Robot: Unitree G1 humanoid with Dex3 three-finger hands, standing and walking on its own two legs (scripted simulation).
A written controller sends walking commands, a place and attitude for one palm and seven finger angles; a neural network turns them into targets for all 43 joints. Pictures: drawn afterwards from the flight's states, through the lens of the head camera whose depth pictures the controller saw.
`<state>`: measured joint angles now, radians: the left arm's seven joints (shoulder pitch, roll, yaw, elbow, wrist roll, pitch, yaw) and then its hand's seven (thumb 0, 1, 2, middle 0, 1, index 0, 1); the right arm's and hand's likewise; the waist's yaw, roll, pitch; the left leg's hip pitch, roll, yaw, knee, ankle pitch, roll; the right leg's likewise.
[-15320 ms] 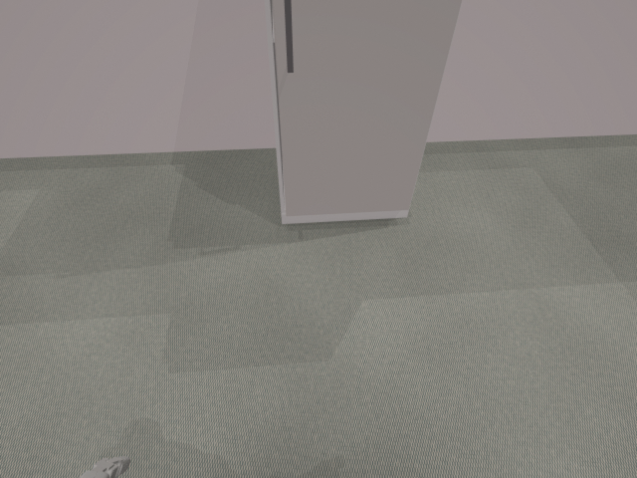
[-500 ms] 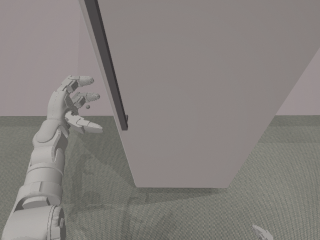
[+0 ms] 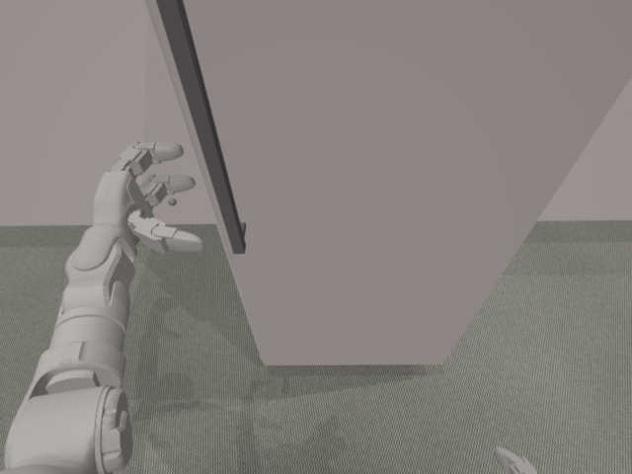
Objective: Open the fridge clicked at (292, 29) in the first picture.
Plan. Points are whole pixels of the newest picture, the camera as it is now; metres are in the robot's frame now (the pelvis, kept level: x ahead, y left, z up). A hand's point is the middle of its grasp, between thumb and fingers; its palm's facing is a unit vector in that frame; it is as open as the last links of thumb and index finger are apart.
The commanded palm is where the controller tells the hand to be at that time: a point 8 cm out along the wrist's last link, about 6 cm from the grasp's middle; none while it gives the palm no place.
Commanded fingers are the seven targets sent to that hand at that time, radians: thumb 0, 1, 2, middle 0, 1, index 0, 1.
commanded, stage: move the hooked fingers beside the handle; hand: left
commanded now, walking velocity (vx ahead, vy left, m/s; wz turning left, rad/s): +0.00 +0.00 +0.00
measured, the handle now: (207, 114) +0.47 +0.14 +0.22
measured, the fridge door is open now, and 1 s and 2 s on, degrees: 0 0 0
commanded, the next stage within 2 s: feel for the door with the fingertips in 1.20 s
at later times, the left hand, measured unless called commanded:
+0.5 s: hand (164, 206) +0.41 +0.21 +0.12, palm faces +0.04 -1.00 +0.01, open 14.0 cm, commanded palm +0.38 +0.25 +0.13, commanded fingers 0.00 -0.50 0.30 -0.30 -1.20 -0.30 -1.20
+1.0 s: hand (169, 201) +0.40 +0.19 +0.14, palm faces +0.04 -1.00 +0.00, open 14.0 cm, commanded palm +0.37 +0.25 +0.13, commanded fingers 0.00 -0.50 0.30 -0.30 -1.20 -0.30 -1.20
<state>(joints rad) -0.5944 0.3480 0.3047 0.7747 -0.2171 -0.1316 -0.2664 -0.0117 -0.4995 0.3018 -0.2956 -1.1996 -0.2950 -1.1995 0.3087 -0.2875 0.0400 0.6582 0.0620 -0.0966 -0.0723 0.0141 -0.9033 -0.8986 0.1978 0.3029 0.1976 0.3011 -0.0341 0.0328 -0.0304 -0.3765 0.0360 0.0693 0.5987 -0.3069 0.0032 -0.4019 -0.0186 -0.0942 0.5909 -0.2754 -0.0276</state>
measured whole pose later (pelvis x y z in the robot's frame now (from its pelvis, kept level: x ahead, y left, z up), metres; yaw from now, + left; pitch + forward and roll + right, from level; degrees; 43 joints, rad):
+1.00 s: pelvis +0.00 +0.00 +0.00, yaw +0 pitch +3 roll +0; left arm -0.56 0.32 0.27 0.67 -0.20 -0.10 -0.21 -0.01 -0.50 0.30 -0.30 -1.20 -0.30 -1.20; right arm 0.26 -0.27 0.05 0.66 0.06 -0.09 -0.08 0.01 -0.90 -0.90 0.20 0.30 0.20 0.30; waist -0.02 0.03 -0.02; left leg -0.34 0.03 0.06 0.58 -0.30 0.00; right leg -0.36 -0.02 -0.10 0.57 -0.27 -0.03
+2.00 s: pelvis +0.01 +0.00 +0.00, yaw +0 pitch +4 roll +0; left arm -0.59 0.27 0.24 0.70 -0.18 -0.11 -0.14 -0.01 -0.50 0.30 -0.30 -1.20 -0.30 -1.21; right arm 0.27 -0.26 0.04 0.65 0.05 -0.08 -0.06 0.01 -0.90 -0.90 0.20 0.30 0.20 0.30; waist -0.03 0.04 -0.03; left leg -0.35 0.03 0.07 0.58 -0.31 0.00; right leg -0.37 -0.02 -0.09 0.57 -0.27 -0.02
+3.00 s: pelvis +0.00 +0.00 +0.00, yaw -1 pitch +4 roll +0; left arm -0.56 0.21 0.19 0.65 -0.17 -0.15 -0.08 -0.01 -0.50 0.30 -0.30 -1.20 -0.30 -1.20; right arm 0.28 -0.26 0.03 0.65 0.05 -0.09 -0.04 0.01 -0.90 -0.90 0.20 0.30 0.20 0.30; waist -0.02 0.04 -0.04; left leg -0.34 0.04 0.08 0.57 -0.30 0.00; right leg -0.37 -0.01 -0.08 0.57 -0.27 -0.03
